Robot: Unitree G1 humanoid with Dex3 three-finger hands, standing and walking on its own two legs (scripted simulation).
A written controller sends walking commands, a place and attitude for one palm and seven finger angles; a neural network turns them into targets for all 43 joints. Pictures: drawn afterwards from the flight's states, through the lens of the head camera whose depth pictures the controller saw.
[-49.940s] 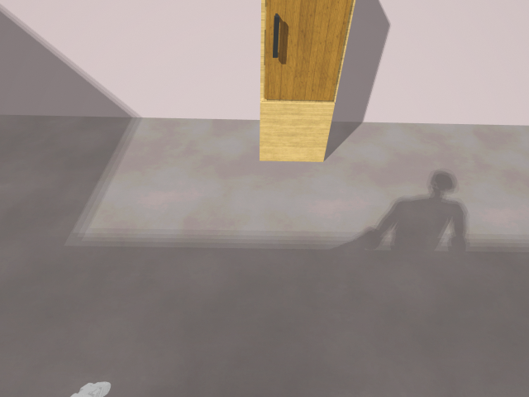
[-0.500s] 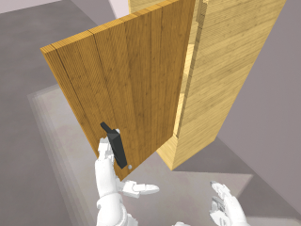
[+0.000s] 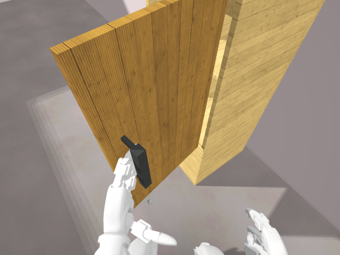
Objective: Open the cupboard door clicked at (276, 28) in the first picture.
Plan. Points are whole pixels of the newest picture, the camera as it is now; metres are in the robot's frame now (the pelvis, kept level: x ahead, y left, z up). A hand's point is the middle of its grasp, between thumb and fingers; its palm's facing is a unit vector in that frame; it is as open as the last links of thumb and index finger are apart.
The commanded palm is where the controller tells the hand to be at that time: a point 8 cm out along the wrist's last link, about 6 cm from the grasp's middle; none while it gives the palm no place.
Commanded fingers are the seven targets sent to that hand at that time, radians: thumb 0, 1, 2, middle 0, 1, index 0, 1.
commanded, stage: slide the hand sideways off the handle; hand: left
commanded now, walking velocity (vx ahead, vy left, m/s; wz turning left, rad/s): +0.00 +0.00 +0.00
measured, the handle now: (136, 163) +0.31 +0.09 +0.06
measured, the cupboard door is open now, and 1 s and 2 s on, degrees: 100 100 100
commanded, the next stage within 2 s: draw the hand back to the body in 0.78 s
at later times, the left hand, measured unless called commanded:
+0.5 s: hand (125, 224) +0.18 +0.10 +0.06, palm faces +0.02 -1.00 +0.03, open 16.3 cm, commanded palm +0.14 +0.14 +0.06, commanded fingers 0.00 -0.50 0.30 -0.15 -0.30 -0.15 -0.30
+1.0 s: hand (110, 236) +0.16 +0.12 +0.08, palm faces +0.02 -1.00 +0.00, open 16.3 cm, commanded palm +0.12 +0.18 +0.08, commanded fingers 0.00 -0.50 0.30 -0.15 -0.30 -0.15 -0.30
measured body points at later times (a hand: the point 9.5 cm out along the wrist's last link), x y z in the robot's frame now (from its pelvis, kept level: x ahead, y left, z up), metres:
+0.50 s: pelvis +0.01 +0.01 -0.01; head +0.07 +0.01 +0.43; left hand +0.18 +0.15 +0.06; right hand +0.22 -0.19 -0.08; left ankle +0.03 +0.10 -0.65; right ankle +0.00 -0.09 -0.65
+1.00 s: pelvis -0.01 +0.00 -0.02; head +0.04 +0.00 +0.43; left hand +0.15 +0.17 +0.08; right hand +0.19 -0.21 -0.08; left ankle +0.03 +0.10 -0.65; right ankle +0.00 -0.09 -0.65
